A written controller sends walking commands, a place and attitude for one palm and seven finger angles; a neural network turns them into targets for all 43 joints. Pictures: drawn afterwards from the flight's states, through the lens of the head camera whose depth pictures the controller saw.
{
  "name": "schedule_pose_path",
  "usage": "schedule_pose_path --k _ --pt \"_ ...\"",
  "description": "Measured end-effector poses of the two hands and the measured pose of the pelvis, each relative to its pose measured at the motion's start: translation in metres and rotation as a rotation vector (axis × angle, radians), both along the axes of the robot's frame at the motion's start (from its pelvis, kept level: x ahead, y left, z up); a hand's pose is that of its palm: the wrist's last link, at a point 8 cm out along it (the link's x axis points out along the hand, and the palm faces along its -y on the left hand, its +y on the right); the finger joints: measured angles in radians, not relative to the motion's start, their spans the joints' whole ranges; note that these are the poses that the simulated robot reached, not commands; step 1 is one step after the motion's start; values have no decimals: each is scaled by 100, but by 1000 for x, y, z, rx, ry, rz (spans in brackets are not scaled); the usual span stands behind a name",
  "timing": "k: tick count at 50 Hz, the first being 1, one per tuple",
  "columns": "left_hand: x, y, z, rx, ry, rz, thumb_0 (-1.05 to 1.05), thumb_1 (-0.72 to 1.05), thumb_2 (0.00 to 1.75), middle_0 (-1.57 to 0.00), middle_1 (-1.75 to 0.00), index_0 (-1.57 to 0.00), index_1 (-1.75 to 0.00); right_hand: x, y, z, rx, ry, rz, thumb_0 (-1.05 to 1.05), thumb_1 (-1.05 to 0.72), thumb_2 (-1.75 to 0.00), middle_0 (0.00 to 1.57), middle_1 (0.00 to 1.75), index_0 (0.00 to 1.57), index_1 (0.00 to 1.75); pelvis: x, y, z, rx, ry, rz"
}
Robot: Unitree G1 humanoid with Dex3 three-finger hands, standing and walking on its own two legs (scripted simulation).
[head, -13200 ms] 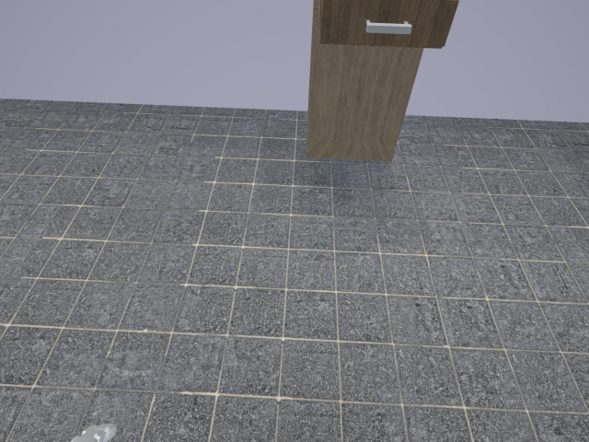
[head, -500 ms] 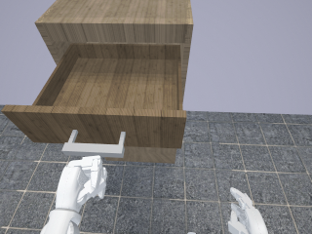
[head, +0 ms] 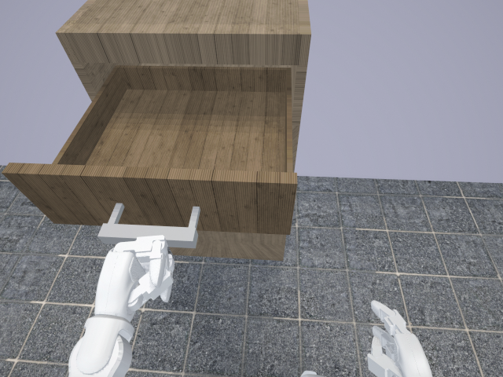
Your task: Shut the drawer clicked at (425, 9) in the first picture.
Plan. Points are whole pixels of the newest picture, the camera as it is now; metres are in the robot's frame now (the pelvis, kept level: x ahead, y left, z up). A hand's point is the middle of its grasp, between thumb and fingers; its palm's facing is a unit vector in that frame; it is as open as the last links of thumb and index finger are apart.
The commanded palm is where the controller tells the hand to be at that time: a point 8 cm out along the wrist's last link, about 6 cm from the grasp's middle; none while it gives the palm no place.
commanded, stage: push the drawer shut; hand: left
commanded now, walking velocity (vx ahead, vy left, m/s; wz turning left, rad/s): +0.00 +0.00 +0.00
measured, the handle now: (152, 223) +0.33 +0.17 +0.08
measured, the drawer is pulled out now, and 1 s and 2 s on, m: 0.29 0.17 0.05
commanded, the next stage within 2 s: none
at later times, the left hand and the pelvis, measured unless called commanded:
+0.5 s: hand (180, 236) +0.31 +0.12 +0.08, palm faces -0.03 -1.00 -0.06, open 3.3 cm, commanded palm +0.29 +0.18 +0.08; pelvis -0.01 +0.00 +0.01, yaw +0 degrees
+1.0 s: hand (184, 205) +0.36 +0.13 +0.08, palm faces -0.02 -1.00 -0.05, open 3.1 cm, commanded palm +0.35 +0.18 +0.08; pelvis -0.01 +0.00 +0.01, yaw -1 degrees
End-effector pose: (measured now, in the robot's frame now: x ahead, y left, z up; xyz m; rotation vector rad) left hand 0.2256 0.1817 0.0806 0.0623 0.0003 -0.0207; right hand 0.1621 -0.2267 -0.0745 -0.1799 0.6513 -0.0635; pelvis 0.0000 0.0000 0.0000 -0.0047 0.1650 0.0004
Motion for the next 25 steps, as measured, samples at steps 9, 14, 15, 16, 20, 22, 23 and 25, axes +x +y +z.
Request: schedule_pose_path --k 9,14,15,16,20,22,23,25 --pt "18 0 -1 -4 6 -5 -1 88 93 -140 -160 -140 -160 -8 -4 -2 -9 32 -6 2 -91 -90 20 30 20 30 -3 0 4 3 -7 5" --pt "31 -2 -1 -5 4 -5 0 88 94 -140 -160 -140 -160 -11 -4 -3 -7 47 -12 2 -91 -90 20 30 20 30 -5 0 5 5 -10 4" --pt "34 -2 -1 -5 4 -6 0 89 94 -140 -160 -140 -160 -12 -4 -3 -6 49 -13 2 -91 -90 20 30 20 30 -5 1 6 6 -11 4" --pt "37 -2 -1 -5 3 -6 0 89 94 -140 -160 -140 -160 -13 -4 -3 -5 51 -14 2 -91 -90 20 30 20 30 -5 1 6 6 -12 3" --pt "48 -4 0 -6 3 -7 1 91 94 -140 -160 -140 -160 -16 -3 -3 0 62 -21 2 -91 -90 20 30 20 30 -6 1 8 8 -14 -1" --pt "53 -5 0 -7 2 -8 1 91 94 -140 -160 -140 -160 -18 -3 -3 0 70 -23 1 -91 -90 20 30 20 30 -6 1 8 9 -15 -3" --pt "56 -5 0 -7 2 -8 1 91 94 -140 -160 -140 -160 -19 -3 -3 1 74 -25 1 -91 -90 20 30 20 30 -6 1 9 9 -15 -4" --pt "61 -5 0 -7 2 -9 1 91 94 -140 -160 -140 -160 -21 -4 -4 0 84 -29 1 -91 -90 20 30 20 30 -6 2 9 10 -15 -5"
